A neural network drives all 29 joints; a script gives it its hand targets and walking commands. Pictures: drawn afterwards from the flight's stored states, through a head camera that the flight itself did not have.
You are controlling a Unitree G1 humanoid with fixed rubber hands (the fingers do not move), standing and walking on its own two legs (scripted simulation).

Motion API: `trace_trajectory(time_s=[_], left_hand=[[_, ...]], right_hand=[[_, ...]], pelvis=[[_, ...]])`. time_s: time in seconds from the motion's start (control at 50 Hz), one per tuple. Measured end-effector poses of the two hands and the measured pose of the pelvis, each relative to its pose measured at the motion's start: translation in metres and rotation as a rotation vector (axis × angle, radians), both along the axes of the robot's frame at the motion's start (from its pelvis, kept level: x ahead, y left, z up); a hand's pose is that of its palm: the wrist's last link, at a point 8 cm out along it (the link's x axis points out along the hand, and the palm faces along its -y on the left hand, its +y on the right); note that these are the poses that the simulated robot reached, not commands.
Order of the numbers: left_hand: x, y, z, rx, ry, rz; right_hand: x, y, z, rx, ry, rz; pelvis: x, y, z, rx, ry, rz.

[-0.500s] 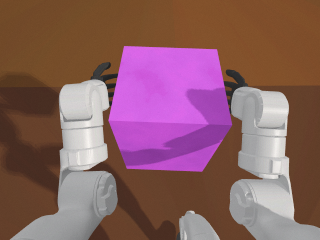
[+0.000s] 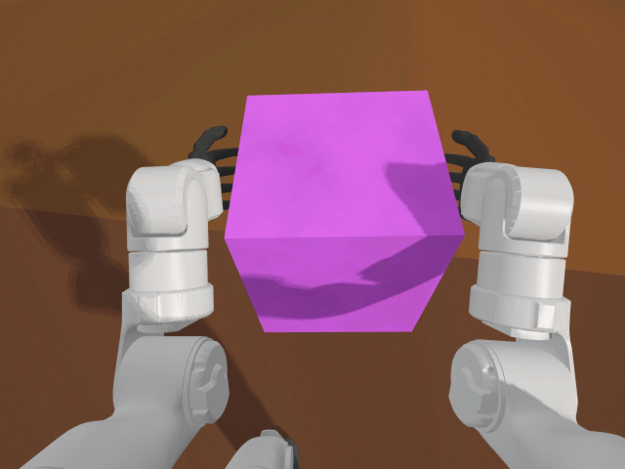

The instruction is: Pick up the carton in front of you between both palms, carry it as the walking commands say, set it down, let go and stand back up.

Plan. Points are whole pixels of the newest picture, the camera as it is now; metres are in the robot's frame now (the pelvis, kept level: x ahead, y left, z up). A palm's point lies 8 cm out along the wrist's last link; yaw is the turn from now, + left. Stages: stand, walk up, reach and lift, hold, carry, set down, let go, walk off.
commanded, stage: carry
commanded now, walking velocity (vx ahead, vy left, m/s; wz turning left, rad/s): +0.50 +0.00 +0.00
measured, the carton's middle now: (337, 224) +0.39 +0.02 +0.10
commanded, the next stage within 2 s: none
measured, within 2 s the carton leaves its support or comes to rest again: neither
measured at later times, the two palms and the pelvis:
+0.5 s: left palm (273, 41) +0.68 +0.13 +0.20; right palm (464, 48) +0.68 -0.16 +0.20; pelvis +0.31 -0.02 +0.03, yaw +0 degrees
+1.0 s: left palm out of the picture +0.99 +0.14 +0.23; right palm out of the picture +0.96 -0.16 +0.22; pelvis +0.60 +0.02 +0.07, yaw -1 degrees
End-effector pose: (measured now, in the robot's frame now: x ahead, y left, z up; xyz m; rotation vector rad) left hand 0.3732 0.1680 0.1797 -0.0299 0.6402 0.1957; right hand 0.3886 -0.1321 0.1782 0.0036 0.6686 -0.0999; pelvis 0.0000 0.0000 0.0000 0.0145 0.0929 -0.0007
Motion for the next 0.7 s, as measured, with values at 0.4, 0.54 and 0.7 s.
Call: trace_trajectory(time_s=[0.4,0.54,0.7], left_hand=[[0.261,-0.04,0.031,-0.018,0.005,-0.118],[0.32,-0.026,0.014,0.034,0.101,-0.026],[0.402,-0.007,0.03,0.014,0.061,0.031]], right_hand=[[0.219,-0.038,0.026,-0.005,0.004,-0.103],[0.318,-0.024,0.014,-0.007,0.097,0.015],[0.415,-0.005,0.03,0.014,0.057,0.045]], pelvis=[[0.242,0.002,0.027,-0.034,0.0,-0.015],[0.327,-0.019,0.035,-0.025,-0.014,0.001],[0.411,-0.018,0.052,-0.007,-0.006,0.005]])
